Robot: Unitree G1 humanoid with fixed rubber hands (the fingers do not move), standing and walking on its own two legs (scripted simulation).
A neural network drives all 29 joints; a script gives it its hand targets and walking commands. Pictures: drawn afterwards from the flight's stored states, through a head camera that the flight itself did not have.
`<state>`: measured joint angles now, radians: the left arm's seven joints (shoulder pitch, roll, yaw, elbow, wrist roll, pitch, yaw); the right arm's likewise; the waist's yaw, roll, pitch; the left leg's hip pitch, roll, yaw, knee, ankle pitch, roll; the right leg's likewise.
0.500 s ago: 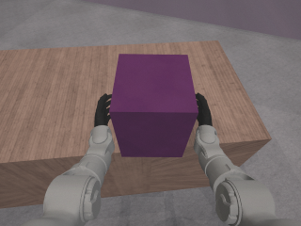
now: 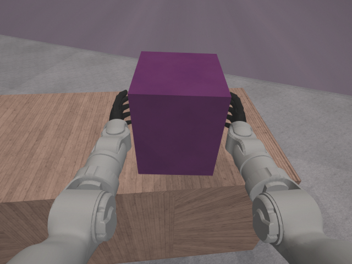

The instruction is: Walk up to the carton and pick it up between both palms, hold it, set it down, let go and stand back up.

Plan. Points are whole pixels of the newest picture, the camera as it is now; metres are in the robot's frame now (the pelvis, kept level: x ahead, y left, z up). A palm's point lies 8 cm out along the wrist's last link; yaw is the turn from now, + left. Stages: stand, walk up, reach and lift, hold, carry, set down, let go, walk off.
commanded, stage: reach and lift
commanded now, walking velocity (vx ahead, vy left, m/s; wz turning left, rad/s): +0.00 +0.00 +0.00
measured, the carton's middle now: (177, 114) +0.47 -0.01 +0.12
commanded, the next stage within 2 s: hold in 1.76 s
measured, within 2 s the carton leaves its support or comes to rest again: neither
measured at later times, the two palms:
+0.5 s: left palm (113, 135) +0.40 +0.15 +0.12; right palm (231, 136) +0.39 -0.13 +0.12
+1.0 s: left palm (108, 119) +0.38 +0.15 +0.19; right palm (240, 124) +0.37 -0.14 +0.18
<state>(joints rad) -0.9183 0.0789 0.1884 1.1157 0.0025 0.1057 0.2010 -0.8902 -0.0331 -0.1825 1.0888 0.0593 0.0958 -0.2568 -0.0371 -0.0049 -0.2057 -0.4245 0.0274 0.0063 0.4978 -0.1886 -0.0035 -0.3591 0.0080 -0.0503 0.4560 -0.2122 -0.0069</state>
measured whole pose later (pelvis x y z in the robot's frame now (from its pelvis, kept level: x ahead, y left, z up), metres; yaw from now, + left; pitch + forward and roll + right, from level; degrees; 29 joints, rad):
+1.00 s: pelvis +0.01 +0.00 +0.01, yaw +2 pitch -9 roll -1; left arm -0.64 -0.06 0.30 0.29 0.34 0.63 0.06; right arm -0.67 0.02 -0.02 0.60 0.18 0.33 -0.32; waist -0.12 -0.05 0.03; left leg -0.04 0.01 -0.02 0.39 -0.19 0.00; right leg 0.06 0.01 -0.06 0.28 -0.18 0.00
